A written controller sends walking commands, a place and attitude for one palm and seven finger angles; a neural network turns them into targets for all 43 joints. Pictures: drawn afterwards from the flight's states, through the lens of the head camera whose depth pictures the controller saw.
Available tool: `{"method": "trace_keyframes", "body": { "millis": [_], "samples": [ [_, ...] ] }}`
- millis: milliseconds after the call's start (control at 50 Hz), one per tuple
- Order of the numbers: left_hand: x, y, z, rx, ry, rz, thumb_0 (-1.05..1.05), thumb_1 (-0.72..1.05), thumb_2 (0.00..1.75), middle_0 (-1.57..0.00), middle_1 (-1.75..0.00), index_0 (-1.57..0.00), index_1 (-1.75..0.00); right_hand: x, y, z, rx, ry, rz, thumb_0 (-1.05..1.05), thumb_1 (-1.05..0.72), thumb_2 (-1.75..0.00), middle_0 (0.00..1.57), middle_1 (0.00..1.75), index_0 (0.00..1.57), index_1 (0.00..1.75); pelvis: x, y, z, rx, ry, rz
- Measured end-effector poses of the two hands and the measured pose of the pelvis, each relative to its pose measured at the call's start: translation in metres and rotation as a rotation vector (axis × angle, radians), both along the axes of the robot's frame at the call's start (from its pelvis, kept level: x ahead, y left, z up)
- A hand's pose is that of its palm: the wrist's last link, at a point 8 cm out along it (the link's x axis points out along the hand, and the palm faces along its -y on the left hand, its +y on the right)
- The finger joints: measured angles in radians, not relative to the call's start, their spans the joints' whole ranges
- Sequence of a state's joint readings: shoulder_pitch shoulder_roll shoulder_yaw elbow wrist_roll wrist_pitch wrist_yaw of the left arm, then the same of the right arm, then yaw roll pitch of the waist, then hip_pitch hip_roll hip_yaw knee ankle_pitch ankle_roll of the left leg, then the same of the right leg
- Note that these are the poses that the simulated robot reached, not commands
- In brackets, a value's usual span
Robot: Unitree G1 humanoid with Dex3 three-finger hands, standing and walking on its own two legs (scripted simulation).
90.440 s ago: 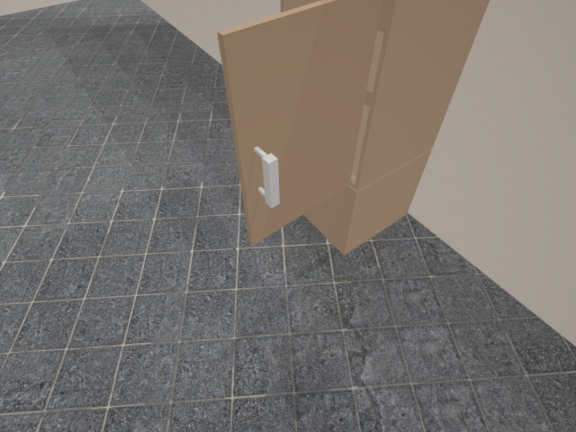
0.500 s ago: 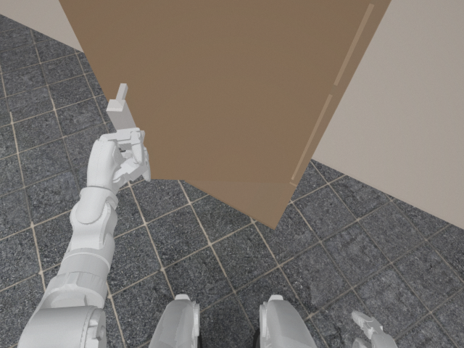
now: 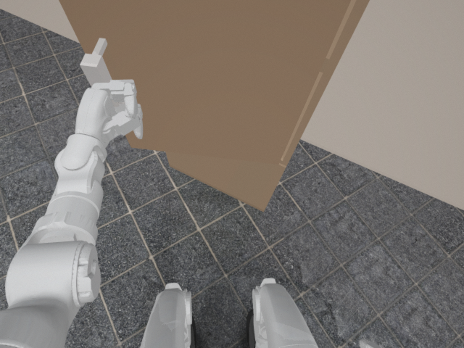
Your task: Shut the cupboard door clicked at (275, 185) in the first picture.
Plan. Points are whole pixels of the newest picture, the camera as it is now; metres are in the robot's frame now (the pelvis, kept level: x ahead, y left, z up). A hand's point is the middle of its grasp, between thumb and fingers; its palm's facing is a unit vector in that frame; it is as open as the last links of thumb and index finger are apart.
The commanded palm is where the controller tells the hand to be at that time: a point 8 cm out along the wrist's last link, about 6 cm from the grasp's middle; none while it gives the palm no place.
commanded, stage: push the door shut along its arc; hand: left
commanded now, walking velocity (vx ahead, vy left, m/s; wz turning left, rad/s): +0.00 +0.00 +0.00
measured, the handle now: (110, 84) +0.57 +0.19 +0.06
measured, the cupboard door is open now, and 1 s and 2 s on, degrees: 21 9 4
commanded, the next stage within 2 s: pull the fist back off the door in 1.04 s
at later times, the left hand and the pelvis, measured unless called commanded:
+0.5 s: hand (155, 91) +0.54 +0.11 +0.06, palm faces -0.34 -0.94 -0.04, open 3.1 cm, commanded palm +0.55 +0.14 +0.06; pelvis +0.00 +0.01 -0.02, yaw -2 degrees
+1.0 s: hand (167, 72) +0.59 +0.09 +0.06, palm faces -0.42 -0.91 -0.02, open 2.8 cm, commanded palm +0.61 +0.10 +0.06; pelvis +0.00 +0.01 -0.03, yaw -3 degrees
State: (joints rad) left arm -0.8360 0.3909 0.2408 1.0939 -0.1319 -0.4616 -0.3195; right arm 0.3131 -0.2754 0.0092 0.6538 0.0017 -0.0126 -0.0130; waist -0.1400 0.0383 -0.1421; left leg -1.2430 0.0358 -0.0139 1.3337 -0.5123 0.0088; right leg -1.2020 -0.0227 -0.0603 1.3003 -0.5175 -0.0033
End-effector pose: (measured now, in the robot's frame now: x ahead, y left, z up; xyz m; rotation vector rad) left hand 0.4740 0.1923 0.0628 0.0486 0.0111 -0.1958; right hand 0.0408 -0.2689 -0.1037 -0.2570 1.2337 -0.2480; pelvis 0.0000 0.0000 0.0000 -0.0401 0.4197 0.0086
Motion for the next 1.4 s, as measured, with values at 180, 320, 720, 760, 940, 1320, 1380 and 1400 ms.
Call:
{"method": "trace_keyframes", "body": {
  "millis": [180,320,720,760,940,1320,1380,1400],
  "samples": [
    [0.029,-0.009,0.0,0.003,0.017,-0.064,0.02,0.9,0.9,-1.3,-1.5,-1.3,-1.5,-0.022,-0.001,-0.001,-0.019,0.036,-0.037,0.0,-0.91,-0.9,0.2,0.3,0.21,0.3,-0.002,0.001,-0.007,-0.011,0.029,-0.01],
    [0.048,-0.012,0.0,-0.008,0.017,-0.084,0.02,0.9,0.9,-1.3,-1.5,-1.3,-1.5,-0.034,0.003,-0.004,-0.022,0.063,-0.058,0.0,-0.91,-0.9,0.2,0.3,0.21,0.3,-0.002,0.004,-0.013,-0.019,0.054,-0.019],
    [0.098,-0.048,0.005,-0.011,0.037,-0.183,0.02,0.9,0.9,-1.3,-1.5,-1.3,-1.5,-0.06,0.017,-0.01,-0.021,0.117,-0.114,0.0,-0.91,-0.9,0.2,0.3,0.21,0.3,0.001,0.009,-0.024,-0.029,0.111,-0.037],
    [0.101,-0.048,0.004,-0.009,0.038,-0.193,0.01,0.89,0.91,-1.3,-1.5,-1.3,-1.5,-0.064,0.018,-0.011,-0.019,0.13,-0.12,0.0,-0.91,-0.9,0.2,0.3,0.21,0.3,0.002,0.009,-0.026,-0.029,0.115,-0.039],
    [0.112,-0.046,0.002,-0.005,0.061,-0.227,-0.03,0.85,0.91,-1.3,-1.5,-1.3,-1.5,-0.073,0.018,-0.013,-0.038,0.168,-0.122,0.0,-0.91,-0.9,0.2,0.3,0.21,0.3,0.0,0.008,-0.032,-0.036,0.134,-0.037],
    [0.124,-0.062,-0.009,-0.091,0.043,0.2,0.01,0.84,0.9,-1.3,-1.5,-1.3,-1.5,-0.09,0.037,-0.015,0.025,0.216,-0.058,0.0,-0.91,-0.9,0.2,0.3,0.21,0.3,-0.004,0.011,-0.039,-0.047,0.175,-0.031],
    [0.119,-0.074,-0.01,0.005,0.008,0.212,0.01,0.86,0.9,-1.29,-1.5,-1.3,-1.5,-0.093,0.046,-0.015,0.081,0.234,-0.078,0.0,-0.91,-0.9,0.2,0.3,0.21,0.3,-0.002,0.009,-0.033,-0.04,0.169,-0.028],
    [0.117,-0.078,-0.01,0.01,0.009,0.203,0.01,0.87,0.9,-1.29,-1.5,-1.3,-1.5,-0.095,0.049,-0.014,0.095,0.24,-0.087,0.0,-0.91,-0.9,0.2,0.3,0.21,0.3,-0.001,0.008,-0.031,-0.038,0.166,-0.028]
  ]
}}
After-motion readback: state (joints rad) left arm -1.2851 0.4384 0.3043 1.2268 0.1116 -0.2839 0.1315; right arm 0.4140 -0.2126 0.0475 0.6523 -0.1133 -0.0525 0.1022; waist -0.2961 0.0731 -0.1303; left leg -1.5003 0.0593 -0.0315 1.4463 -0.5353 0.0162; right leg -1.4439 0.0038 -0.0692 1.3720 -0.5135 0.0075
